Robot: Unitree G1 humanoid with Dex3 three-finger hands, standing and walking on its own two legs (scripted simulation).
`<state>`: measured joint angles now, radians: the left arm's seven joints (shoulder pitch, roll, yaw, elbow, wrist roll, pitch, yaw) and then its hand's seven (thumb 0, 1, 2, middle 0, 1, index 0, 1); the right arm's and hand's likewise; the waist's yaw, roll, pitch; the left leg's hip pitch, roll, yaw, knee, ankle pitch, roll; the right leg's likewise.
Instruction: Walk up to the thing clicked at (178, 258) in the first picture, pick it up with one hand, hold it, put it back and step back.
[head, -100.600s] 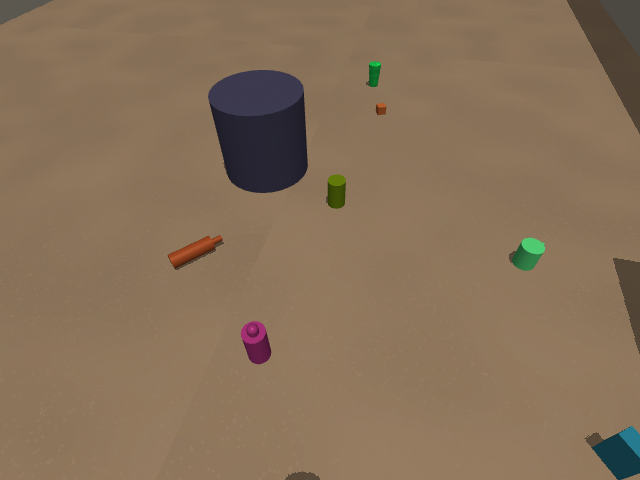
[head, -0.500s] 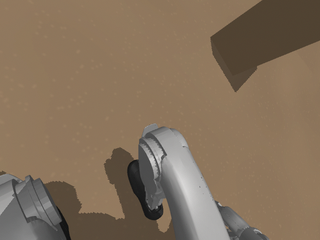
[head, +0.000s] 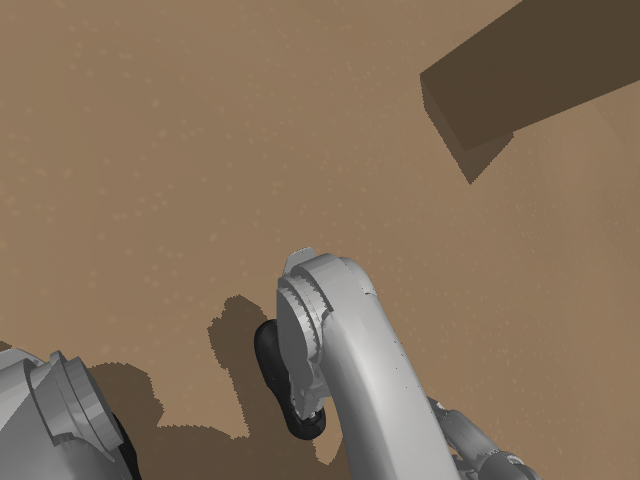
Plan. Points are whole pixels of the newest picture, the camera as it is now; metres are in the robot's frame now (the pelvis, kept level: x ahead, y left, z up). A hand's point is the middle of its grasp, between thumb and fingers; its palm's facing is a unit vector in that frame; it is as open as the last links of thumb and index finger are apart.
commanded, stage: close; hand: left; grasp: from above
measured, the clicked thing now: out of the picture +0.48 +0.37 -0.27
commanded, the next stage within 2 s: settle in 0.04 s
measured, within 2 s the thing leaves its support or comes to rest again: leaves its support in 0.46 s
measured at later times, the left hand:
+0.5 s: hand out of the picture +0.47 +0.35 -0.22, palm faces -0.46 -0.10 -0.88, open 9.2 cm
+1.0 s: hand out of the picture +0.46 +0.36 -0.14, palm faces -0.48 -0.07 -0.87, open 9.0 cm
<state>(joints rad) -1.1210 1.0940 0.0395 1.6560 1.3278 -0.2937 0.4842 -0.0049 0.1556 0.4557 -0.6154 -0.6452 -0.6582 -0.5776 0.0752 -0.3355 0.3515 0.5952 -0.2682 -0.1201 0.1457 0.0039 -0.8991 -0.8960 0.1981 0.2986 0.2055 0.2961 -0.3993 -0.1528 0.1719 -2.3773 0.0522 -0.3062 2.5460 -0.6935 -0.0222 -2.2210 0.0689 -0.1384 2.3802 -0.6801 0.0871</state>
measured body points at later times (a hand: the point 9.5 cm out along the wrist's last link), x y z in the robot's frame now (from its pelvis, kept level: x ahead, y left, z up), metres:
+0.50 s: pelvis +0.00 +0.00 +0.00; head +0.27 +0.14 +0.33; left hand +0.49 +0.35 -0.17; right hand +0.08 -0.25 -0.05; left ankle +0.06 +0.14 -0.27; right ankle +0.11 -0.13 -0.27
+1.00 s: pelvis +0.00 +0.00 +0.02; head +0.24 +0.13 +0.38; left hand +0.48 +0.36 -0.09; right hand +0.10 -0.26 -0.05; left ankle +0.06 +0.14 -0.27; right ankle +0.11 -0.13 -0.27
